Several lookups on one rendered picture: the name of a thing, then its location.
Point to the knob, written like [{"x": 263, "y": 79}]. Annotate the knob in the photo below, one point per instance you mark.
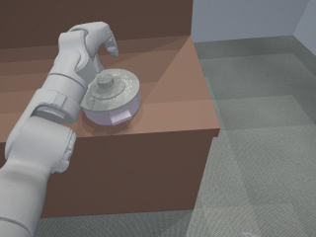
[{"x": 105, "y": 80}]

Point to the pot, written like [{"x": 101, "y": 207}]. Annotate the pot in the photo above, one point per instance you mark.
[{"x": 115, "y": 117}]

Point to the left robot forearm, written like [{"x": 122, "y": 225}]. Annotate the left robot forearm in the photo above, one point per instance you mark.
[{"x": 67, "y": 82}]

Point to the lid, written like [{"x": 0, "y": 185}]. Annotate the lid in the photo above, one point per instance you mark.
[{"x": 125, "y": 89}]

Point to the table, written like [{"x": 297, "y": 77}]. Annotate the table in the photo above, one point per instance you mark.
[{"x": 150, "y": 163}]

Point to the left robot hand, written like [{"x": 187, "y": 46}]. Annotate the left robot hand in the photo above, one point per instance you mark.
[{"x": 105, "y": 36}]

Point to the robot left upper arm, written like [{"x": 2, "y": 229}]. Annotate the robot left upper arm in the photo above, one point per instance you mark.
[{"x": 41, "y": 148}]

